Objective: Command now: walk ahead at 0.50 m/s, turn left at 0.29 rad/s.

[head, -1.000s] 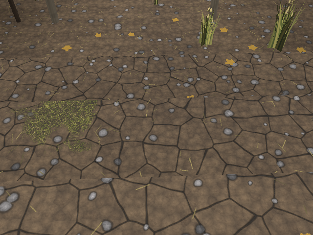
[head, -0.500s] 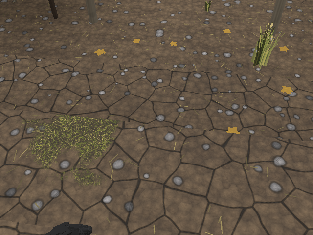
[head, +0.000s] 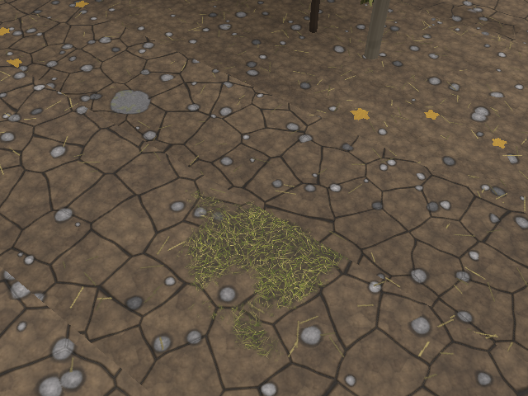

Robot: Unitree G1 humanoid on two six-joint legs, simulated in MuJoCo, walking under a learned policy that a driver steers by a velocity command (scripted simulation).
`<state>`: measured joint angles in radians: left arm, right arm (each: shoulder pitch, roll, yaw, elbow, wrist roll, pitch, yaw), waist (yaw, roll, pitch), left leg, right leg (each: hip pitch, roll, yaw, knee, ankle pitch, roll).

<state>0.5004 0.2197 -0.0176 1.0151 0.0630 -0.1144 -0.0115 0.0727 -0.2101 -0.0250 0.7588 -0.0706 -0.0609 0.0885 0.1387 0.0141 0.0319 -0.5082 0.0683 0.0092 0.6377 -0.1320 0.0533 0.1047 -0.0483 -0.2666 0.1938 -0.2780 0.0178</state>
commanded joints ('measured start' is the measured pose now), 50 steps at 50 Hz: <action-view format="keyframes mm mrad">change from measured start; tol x32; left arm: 1 6 196 50 -19 -14 11 6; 32 -495 54 66 -193 37 81 -47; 38 149 310 185 -72 -1 15 -2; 50 -346 226 136 -377 -30 13 -55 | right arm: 1 -81 -75 -29 -80 8 -19 -14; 6 534 -220 -87 72 5 -45 -59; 50 262 -114 -4 27 33 24 -76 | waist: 1 -45 -97 75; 6 -282 154 -395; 33 -294 -25 105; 37 7 -294 -614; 50 -212 -102 -115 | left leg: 1 -20 -36 48 -95 -84 23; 4 469 -109 78 -129 115 110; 6 1080 276 -491 -256 501 406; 15 167 168 75 -365 540 189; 32 359 282 4 125 -266 16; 38 -468 -6 66 1427 -892 -238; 45 -8 15 -17 594 -65 -127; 50 134 -14 -44 159 -68 -116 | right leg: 1 50 -291 151 -19 369 -243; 4 -183 -193 53 316 656 -165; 6 -714 69 145 945 -332 -22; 8 -838 -39 297 1070 -295 -66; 22 -771 -122 316 419 769 -10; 30 -768 -143 277 167 651 -38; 34 -406 -74 193 78 682 -66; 37 753 -353 453 526 1684 -472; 44 -615 -239 432 111 794 -394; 50 -501 -218 563 108 479 -343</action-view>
